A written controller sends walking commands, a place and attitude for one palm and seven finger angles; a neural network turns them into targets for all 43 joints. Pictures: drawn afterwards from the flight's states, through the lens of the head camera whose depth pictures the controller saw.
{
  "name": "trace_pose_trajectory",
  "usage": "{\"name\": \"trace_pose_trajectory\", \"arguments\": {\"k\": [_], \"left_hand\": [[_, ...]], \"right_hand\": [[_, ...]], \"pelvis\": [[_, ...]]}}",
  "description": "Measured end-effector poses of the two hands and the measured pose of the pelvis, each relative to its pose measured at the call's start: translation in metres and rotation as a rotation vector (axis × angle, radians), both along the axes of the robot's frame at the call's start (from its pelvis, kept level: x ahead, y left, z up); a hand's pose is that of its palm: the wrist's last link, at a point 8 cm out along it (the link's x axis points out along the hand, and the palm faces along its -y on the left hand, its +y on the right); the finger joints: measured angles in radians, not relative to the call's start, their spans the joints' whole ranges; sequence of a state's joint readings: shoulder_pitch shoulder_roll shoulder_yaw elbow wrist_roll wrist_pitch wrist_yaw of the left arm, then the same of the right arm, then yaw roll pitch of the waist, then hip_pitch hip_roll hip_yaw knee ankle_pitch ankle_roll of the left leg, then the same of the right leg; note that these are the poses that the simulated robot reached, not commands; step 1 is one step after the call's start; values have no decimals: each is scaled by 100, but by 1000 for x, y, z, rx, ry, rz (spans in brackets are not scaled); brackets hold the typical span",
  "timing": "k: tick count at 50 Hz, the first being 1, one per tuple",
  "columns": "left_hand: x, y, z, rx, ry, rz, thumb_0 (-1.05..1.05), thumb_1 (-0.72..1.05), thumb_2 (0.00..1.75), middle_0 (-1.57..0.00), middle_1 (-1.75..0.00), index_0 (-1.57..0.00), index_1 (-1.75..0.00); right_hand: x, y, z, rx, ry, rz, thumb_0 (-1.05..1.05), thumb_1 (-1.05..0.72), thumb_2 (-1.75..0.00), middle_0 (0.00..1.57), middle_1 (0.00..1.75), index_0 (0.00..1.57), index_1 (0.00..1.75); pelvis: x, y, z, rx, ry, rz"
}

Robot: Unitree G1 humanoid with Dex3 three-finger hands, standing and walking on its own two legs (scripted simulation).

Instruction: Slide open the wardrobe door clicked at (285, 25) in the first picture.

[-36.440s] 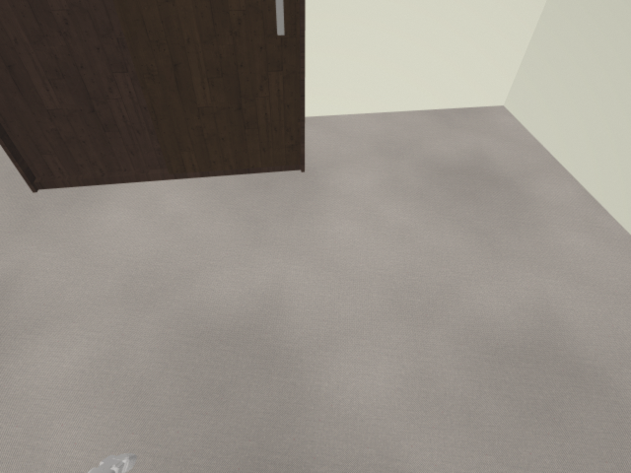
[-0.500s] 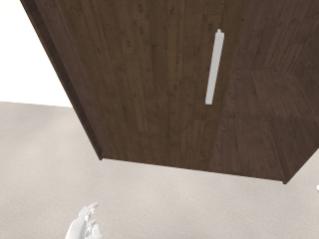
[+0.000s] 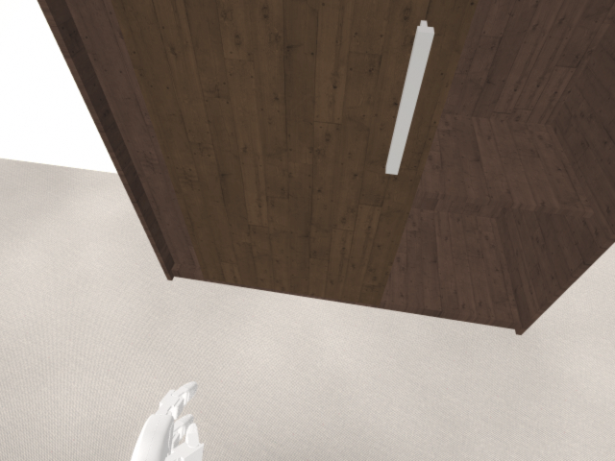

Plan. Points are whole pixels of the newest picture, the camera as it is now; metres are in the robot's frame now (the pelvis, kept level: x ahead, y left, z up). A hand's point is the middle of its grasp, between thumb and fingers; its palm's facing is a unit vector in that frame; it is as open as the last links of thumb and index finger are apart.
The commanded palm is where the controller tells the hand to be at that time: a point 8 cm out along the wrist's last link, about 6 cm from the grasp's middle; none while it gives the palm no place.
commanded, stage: let the arm hang, fingers relaxed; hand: right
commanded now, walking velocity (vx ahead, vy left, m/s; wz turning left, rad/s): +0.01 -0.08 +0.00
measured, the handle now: (405, 105) +0.73 -0.13 +0.10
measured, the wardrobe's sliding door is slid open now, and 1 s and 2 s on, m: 0.49 0.49 0.49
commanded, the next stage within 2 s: look to check the result in 1.14 s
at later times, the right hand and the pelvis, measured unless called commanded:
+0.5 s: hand out of the picture +0.02 -0.20 -0.16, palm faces +0.09 +0.97 -0.22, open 7.0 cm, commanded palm none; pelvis +0.02 -0.01 +0.01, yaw -5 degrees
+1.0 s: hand out of the picture +0.05 -0.22 -0.15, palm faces +0.05 +0.98 -0.21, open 7.3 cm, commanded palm none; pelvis +0.02 -0.04 +0.02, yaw -3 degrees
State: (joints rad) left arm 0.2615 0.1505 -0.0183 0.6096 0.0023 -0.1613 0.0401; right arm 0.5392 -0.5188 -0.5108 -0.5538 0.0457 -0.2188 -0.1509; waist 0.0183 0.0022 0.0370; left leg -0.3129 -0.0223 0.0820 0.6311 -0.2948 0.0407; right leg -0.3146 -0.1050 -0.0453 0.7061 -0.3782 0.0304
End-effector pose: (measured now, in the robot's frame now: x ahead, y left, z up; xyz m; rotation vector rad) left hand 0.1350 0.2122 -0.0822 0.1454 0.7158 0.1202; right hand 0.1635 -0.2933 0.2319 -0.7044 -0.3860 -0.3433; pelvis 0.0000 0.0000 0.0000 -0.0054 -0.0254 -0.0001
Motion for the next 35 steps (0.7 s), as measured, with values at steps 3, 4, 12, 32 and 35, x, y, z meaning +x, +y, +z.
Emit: {"name": "trace_pose_trajectory", "arguments": {"k": [3, 4, 12, 32, 35], "left_hand": [[5, 2, -11, -14, 66, -27, 1, 90, 90, -20, -30, -20, -30], [6, 4, -17, -21, 101, -46, 1, 90, 90, -20, -30, -20, -30], [-4, 9, -44, 31, 296, -82, 1, 90, 90, -20, -30, -20, -30], [-83, -8, -45, 15, 632, 9, 1, 91, 90, -20, -30, -20, -29], [-91, -15, -46, 7, 656, 15, 1, 92, 90, -20, -30, -20, -29]], "right_hand": [[2, -9, -11, 30, 59, -54, 1, -89, -90, 21, 30, 21, 31], [7, -15, -29, 69, 131, -88, 1, -89, -90, 21, 30, 20, 30], [-21, 8, -289, 612, 1026, -268, 1, -91, -90, 19, 30, 19, 30], [-152, 29, -348, 736, 1604, -455, 0, -93, -90, 20, 30, 20, 30], [-143, 27, -347, 732, 1590, -440, 0, -92, -90, 20, 30, 20, 30]], "pelvis": [[5, -2, 4, 9, 9, -26], [7, -4, 5, 7, 19, -44], [10, -14, -7, 6, 10, -98], [20, -21, 19, 17, 10, -66], [20, -26, 21, 15, 7, -62]]}}
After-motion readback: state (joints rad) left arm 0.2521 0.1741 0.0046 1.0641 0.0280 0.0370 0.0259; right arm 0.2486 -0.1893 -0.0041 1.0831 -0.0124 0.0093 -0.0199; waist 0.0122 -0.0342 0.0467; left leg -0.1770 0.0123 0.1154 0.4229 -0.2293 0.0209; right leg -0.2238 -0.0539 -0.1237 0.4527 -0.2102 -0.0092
